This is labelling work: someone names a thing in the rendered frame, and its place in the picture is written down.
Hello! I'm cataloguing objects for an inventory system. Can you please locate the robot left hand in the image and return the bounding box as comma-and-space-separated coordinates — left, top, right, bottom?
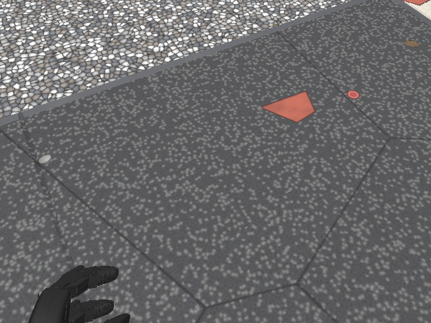
28, 265, 130, 323

